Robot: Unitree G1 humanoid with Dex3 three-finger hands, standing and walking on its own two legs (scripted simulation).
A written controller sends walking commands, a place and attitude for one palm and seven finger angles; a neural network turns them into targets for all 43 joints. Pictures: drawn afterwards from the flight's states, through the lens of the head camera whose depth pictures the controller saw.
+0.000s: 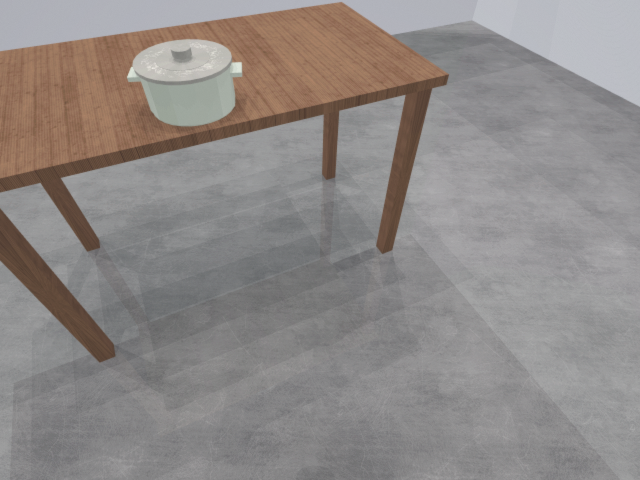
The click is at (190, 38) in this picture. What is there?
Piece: lid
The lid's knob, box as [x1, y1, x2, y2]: [170, 44, 191, 58]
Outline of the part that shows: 170,48 172,55 175,58 185,58 191,55 190,47 187,44 176,44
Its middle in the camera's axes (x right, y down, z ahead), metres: -0.30 -0.40 +0.83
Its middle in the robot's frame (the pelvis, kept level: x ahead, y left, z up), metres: +0.90 +0.35 +0.11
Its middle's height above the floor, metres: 0.89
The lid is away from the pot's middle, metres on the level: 0.00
